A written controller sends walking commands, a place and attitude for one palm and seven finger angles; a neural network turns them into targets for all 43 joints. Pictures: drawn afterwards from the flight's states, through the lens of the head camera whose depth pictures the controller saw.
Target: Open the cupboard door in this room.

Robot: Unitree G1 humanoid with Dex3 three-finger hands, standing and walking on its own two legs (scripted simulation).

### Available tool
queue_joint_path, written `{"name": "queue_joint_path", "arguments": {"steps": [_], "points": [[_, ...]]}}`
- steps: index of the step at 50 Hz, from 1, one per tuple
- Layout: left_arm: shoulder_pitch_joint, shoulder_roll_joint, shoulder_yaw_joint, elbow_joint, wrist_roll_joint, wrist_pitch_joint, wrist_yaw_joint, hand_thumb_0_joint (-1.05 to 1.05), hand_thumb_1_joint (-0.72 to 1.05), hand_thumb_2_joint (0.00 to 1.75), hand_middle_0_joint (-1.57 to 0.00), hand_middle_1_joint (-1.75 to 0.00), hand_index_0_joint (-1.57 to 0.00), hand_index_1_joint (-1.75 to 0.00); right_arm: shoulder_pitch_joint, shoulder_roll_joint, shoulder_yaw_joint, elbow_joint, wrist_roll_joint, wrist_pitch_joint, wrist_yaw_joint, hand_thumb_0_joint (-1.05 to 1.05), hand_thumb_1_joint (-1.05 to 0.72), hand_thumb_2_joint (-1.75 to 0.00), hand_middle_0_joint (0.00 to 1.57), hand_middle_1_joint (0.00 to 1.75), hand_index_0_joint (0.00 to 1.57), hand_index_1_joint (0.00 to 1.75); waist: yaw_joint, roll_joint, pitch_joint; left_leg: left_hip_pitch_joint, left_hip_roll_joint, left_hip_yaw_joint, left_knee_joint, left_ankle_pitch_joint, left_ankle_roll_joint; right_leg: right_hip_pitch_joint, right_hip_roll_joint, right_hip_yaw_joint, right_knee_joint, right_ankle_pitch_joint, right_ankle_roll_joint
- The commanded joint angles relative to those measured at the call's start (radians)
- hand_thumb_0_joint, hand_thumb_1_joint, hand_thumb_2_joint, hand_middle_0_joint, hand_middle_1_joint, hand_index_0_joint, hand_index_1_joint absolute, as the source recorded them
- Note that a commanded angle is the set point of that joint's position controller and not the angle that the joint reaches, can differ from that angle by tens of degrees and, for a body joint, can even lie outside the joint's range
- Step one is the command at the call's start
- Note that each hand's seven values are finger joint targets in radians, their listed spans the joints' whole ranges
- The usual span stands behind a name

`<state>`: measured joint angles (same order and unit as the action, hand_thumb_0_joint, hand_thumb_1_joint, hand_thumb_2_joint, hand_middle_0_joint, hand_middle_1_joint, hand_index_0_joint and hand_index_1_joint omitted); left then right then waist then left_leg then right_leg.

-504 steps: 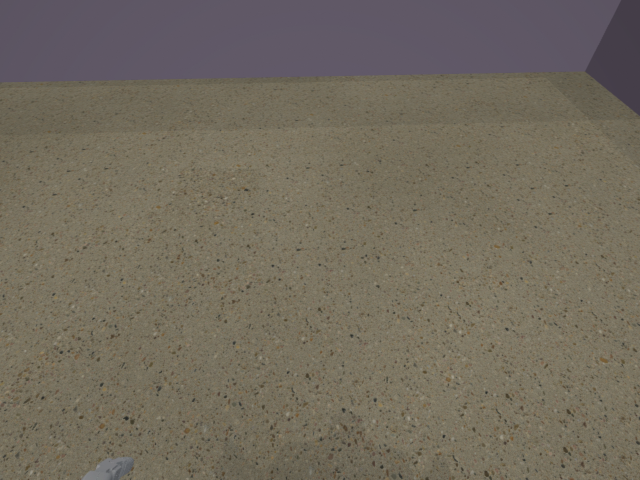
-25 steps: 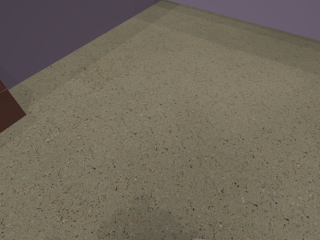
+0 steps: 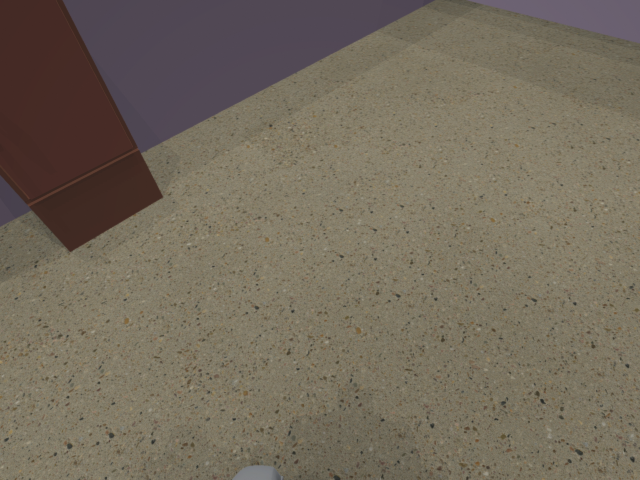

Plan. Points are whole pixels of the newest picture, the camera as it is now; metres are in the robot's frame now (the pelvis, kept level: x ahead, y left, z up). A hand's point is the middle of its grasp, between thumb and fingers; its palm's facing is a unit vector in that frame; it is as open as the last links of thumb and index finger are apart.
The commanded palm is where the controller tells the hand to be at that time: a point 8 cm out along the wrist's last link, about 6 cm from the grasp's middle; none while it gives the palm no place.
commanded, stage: turn or walk to find it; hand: left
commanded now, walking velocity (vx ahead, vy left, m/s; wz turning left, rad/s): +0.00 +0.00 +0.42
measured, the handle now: out of the picture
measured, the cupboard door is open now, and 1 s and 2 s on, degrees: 0 0 0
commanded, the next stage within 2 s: stand and wait in 0.24 s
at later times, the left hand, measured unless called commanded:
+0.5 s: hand out of the picture +0.00 +0.25 -0.17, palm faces +0.19 -0.95 -0.24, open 7.4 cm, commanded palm none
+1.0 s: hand out of the picture -0.08 +0.19 -0.15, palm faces +0.39 -0.88 -0.27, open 7.4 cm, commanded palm none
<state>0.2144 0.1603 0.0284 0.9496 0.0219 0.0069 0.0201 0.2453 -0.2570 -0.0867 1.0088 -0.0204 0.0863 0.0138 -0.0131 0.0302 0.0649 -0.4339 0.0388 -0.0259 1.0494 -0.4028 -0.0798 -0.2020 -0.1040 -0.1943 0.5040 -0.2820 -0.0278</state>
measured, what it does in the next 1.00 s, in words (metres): steps on the spot, turning left: left foot, then right foot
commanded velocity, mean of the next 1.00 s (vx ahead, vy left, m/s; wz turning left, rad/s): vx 0.00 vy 0.00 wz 0.38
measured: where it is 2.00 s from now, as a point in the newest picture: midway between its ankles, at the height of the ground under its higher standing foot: outside the picture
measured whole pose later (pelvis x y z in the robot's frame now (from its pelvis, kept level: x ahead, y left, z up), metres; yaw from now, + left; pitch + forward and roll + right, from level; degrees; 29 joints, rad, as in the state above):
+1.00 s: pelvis -0.06 -0.01 +0.00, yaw +22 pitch -1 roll +2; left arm 0.23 0.16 0.03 0.97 0.02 0.01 0.02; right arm 0.27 -0.25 -0.08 1.04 -0.02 0.09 0.02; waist -0.01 0.03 0.06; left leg -0.42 0.06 0.00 1.05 -0.40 -0.08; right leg -0.22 -0.12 -0.27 0.50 -0.26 -0.04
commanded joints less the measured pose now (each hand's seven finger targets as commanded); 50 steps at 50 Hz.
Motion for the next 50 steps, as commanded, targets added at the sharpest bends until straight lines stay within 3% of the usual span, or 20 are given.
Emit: {"name": "queue_joint_path", "arguments": {"steps": [1,4,6,7,8,9,10,12,17,26,29,30,31,32,33,34,37,39,43,50], "points": [[0.074,0.232,0.062,-0.034,0.011,-0.014,0.013,0.00,0.90,0.90,-0.20,-0.30,-0.20,-0.30,-0.100,-0.024,0.007,-0.096,0.008,-0.039,-0.003,0.00,-0.90,-0.90,0.20,0.30,0.20,0.30,0.060,-0.229,-0.056,-0.031,-0.005,0.066,-0.196,-0.069,0.006,0.133,-0.251,0.171,-0.125,0.449,-0.111],[0.073,0.256,0.070,-0.026,0.012,-0.008,0.011,0.00,0.90,0.90,-0.20,-0.30,-0.20,-0.30,-0.086,-0.025,0.014,-0.100,0.014,-0.051,-0.006,0.00,-0.90,-0.90,0.20,0.30,0.20,0.30,0.054,-0.253,-0.097,0.058,-0.018,0.101,-0.346,-0.041,0.023,0.137,-0.258,0.151,-0.065,0.508,-0.105],[0.056,0.252,0.069,-0.021,0.005,-0.002,0.008,0.00,0.90,0.90,-0.20,-0.30,-0.20,-0.30,-0.047,-0.038,0.013,-0.089,0.015,-0.059,-0.007,0.00,-0.90,-0.90,0.20,0.30,0.20,0.30,0.023,-0.227,-0.122,0.182,-0.028,0.116,-0.526,0.098,0.034,0.092,-0.232,0.109,0.010,0.467,-0.052],[0.046,0.242,0.068,-0.028,-0.005,0.003,0.008,0.00,0.90,0.90,-0.20,-0.30,-0.20,-0.30,-0.004,-0.067,0.007,-0.080,0.012,-0.068,-0.006,0.00,-0.90,-0.90,0.20,0.30,0.20,0.30,-0.007,-0.151,-0.144,0.303,-0.003,0.094,-0.651,0.239,0.046,0.014,-0.208,0.065,0.095,0.376,-0.006],[0.070,0.191,0.061,-0.048,-0.012,0.011,0.005,0.00,0.90,0.90,-0.20,-0.30,-0.20,-0.30,0.018,-0.158,-0.011,-0.083,0.004,-0.081,-0.008,0.00,-0.90,-0.90,0.20,0.30,0.20,0.30,-0.018,0.095,-0.178,0.457,0.185,-0.149,-0.717,0.437,0.117,-0.188,-0.106,0.012,0.278,0.085,0.062],[0.024,0.136,0.037,-0.080,-0.009,0.018,0.003,0.00,0.90,0.90,-0.20,-0.30,-0.20,-0.30,0.057,-0.236,-0.029,-0.076,0.005,-0.075,-0.016,0.00,-0.90,-0.90,0.20,0.30,0.20,0.30,-0.043,0.281,-0.148,0.470,0.360,-0.335,-0.718,0.774,0.221,-0.358,-0.016,0.045,0.442,-0.366,0.106],[-0.014,0.162,0.040,-0.084,-0.004,0.028,0.007,0.00,0.90,0.90,-0.20,-0.30,-0.20,-0.30,0.072,-0.232,-0.026,-0.064,0.001,-0.066,-0.017,0.00,-0.90,-0.90,0.20,0.30,0.20,0.30,-0.055,0.173,-0.141,0.398,0.382,-0.274,-0.696,0.739,0.271,-0.316,-0.026,0.119,0.536,-0.359,0.088],[-0.040,0.163,0.048,-0.061,-0.002,0.037,0.003,0.00,0.90,0.90,-0.20,-0.30,-0.20,-0.30,-0.020,-0.176,-0.011,-0.081,-0.002,-0.071,-0.033,0.00,-0.90,-0.90,0.20,0.30,0.20,0.30,-0.029,0.195,-0.062,0.309,0.283,-0.233,-0.730,0.572,0.248,-0.348,-0.031,0.157,0.597,-0.248,0.094],[0.036,0.144,0.033,0.002,-0.006,0.025,-0.007,0.00,0.90,0.90,-0.20,-0.30,-0.20,-0.30,-0.057,-0.122,0.015,-0.085,0.007,-0.092,-0.041,0.00,-0.90,-0.90,0.20,0.30,0.20,0.30,0.013,0.094,-0.087,0.355,0.192,-0.104,-0.709,0.717,0.226,-0.296,-0.001,0.161,0.575,-0.114,0.108],[-0.020,0.123,0.021,-0.010,-0.013,0.022,0.004,0.00,0.90,0.90,-0.20,-0.30,-0.20,-0.30,-0.025,-0.113,0.007,-0.050,-0.003,-0.077,-0.036,0.00,-0.90,-0.90,0.20,0.30,0.20,0.30,-0.007,0.119,-0.025,0.254,0.206,-0.208,-0.723,0.572,0.248,-0.151,0.035,0.145,0.250,-0.167,0.097],[0.060,0.118,0.027,0.008,-0.015,0.010,0.007,0.00,0.90,0.90,-0.20,-0.30,-0.20,-0.30,-0.051,-0.114,0.001,-0.058,0.001,-0.073,-0.033,0.00,-0.90,-0.90,0.20,0.30,0.20,0.30,0.033,0.102,-0.064,0.199,0.166,-0.212,-0.659,0.524,0.216,-0.020,0.051,0.129,0.039,-0.019,0.091],[0.090,0.131,0.032,0.017,-0.013,0.002,0.009,0.00,0.90,0.90,-0.20,-0.30,-0.20,-0.30,-0.057,-0.100,0.000,-0.064,0.007,-0.073,-0.030,0.00,-0.90,-0.90,0.20,0.30,0.20,0.30,0.048,0.073,-0.082,0.139,0.130,-0.194,-0.608,0.446,0.180,0.080,0.032,0.136,-0.083,0.083,0.087],[0.107,0.188,0.042,0.015,-0.003,-0.009,0.015,0.00,0.90,0.90,-0.20,-0.30,-0.20,-0.30,-0.044,-0.061,0.002,-0.070,0.016,-0.074,-0.024,0.00,-0.90,-0.90,0.20,0.30,0.20,0.30,0.052,-0.080,-0.106,0.021,0.052,-0.127,-0.487,0.295,0.124,0.197,-0.091,0.260,-0.173,0.128,0.054],[0.127,0.267,0.060,0.010,0.007,-0.015,0.020,0.00,0.90,0.90,-0.20,-0.30,-0.20,-0.30,-0.060,0.001,0.014,-0.101,0.015,-0.071,-0.021,0.00,-0.90,-0.90,0.20,0.30,0.20,0.30,0.063,-0.325,-0.073,-0.122,-0.086,0.015,-0.284,-0.080,0.059,0.214,-0.312,0.469,-0.216,0.260,-0.044],[0.126,0.274,0.056,-0.008,-0.001,-0.010,0.019,0.00,0.90,0.90,-0.20,-0.30,-0.20,-0.30,-0.086,-0.050,-0.002,-0.107,0.009,-0.055,-0.022,0.00,-0.90,-0.90,0.20,0.30,0.20,0.30,0.077,-0.258,-0.067,-0.085,-0.063,-0.031,-0.093,-0.178,0.061,0.065,-0.380,0.467,-0.237,0.256,-0.123],[0.060,0.241,0.064,-0.021,-0.004,-0.015,0.022,0.00,0.90,0.90,-0.20,-0.30,-0.20,-0.30,-0.061,-0.063,-0.012,-0.087,0.001,-0.039,-0.019,0.00,-0.90,-0.90,0.20,0.30,0.20,0.30,0.046,-0.301,-0.034,-0.092,-0.038,-0.076,0.024,-0.134,0.063,-0.014,-0.333,0.432,-0.271,0.127,-0.123],[-0.052,0.171,0.045,-0.063,-0.008,-0.015,0.019,0.00,0.90,0.90,-0.20,-0.30,-0.20,-0.30,0.018,-0.043,-0.016,-0.031,-0.003,-0.027,-0.003,0.00,-0.90,-0.90,0.20,0.30,0.20,0.30,-0.014,-0.156,0.006,-0.105,-0.016,-0.033,0.173,0.022,0.042,-0.039,-0.223,0.242,-0.248,0.096,-0.064],[-0.028,0.163,0.042,-0.062,-0.008,-0.021,0.018,0.00,0.90,0.90,-0.20,-0.30,-0.20,-0.30,0.042,-0.035,-0.016,-0.024,-0.002,-0.025,-0.001,0.00,-0.90,-0.90,0.20,0.30,0.20,0.30,-0.009,-0.164,-0.018,-0.124,-0.013,-0.017,0.194,0.067,0.022,0.010,-0.206,0.182,-0.238,0.129,-0.053],[0.023,0.173,0.047,-0.049,-0.005,-0.021,0.020,0.00,0.90,0.90,-0.20,-0.30,-0.20,-0.30,0.008,-0.038,-0.014,-0.035,-0.004,-0.019,0.000,0.00,-0.90,-0.90,0.20,0.30,0.20,0.30,0.018,-0.171,-0.015,-0.138,0.014,-0.004,0.158,0.069,0.002,0.041,-0.237,0.177,-0.244,0.095,-0.069],[0.067,0.224,0.061,-0.028,0.007,-0.010,0.018,0.00,0.90,0.90,-0.20,-0.30,-0.20,-0.30,-0.069,-0.025,0.002,-0.067,0.003,-0.029,0.003,0.00,-0.90,-0.90,0.20,0.30,0.20,0.30,0.058,-0.206,-0.041,-0.054,0.030,0.073,-0.116,-0.037,0.005,0.086,-0.288,0.130,-0.200,0.176,-0.103]]}}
